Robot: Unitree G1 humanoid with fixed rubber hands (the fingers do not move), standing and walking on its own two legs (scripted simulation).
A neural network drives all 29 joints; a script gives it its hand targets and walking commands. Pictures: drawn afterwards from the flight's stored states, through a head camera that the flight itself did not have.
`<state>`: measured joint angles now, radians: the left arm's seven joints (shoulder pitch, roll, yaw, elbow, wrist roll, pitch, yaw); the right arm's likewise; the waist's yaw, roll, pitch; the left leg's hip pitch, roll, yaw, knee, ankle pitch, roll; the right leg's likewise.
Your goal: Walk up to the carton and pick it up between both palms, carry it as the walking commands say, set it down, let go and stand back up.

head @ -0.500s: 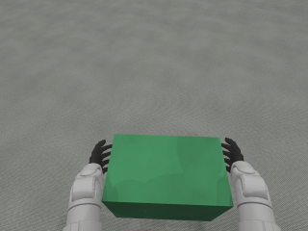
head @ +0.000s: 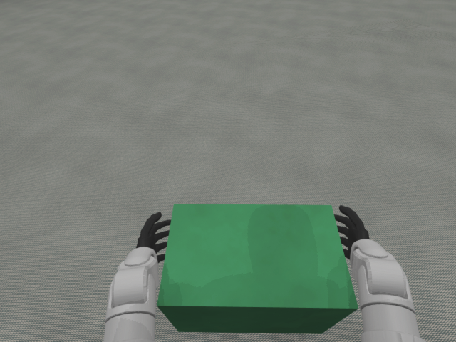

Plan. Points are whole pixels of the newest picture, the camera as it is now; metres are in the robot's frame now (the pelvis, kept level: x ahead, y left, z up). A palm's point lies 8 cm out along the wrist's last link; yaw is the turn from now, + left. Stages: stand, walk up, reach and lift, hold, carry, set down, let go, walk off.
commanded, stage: reach and lift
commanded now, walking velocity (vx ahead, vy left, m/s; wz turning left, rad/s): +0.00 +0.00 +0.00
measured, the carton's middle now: (250, 271) +0.26 -0.02 -0.03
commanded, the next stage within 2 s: hold in 0.64 s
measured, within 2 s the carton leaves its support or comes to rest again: neither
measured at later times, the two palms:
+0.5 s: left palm (139, 254) +0.26 +0.18 +0.04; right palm (348, 239) +0.28 -0.19 +0.04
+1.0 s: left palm (139, 262) +0.25 +0.18 +0.04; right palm (351, 247) +0.26 -0.20 +0.03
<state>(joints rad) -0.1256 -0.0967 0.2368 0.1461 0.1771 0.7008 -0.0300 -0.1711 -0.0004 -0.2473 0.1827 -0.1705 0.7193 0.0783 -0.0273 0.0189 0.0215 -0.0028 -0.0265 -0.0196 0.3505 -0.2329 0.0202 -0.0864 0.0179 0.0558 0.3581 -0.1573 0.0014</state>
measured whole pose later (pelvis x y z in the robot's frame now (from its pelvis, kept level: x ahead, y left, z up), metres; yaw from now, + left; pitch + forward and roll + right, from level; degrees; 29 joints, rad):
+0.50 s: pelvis -0.01 -0.01 +0.00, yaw +1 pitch -6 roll +0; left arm -0.18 -0.08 0.28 0.17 0.21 0.70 -0.07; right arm -0.21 0.05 -0.28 0.20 -0.22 0.71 0.08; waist 0.01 0.02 0.02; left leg -0.01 -0.02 -0.04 0.32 -0.20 0.01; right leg -0.09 0.02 0.04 0.32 -0.13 -0.01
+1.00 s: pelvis +0.00 -0.01 +0.00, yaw +1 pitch -6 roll +0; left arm -0.09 -0.08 0.24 0.09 0.19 0.71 -0.08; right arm -0.12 0.06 -0.24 0.11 -0.20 0.72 0.07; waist 0.01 0.03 0.03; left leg 0.00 -0.01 -0.04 0.31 -0.20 0.00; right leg -0.07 0.03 0.04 0.31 -0.13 -0.02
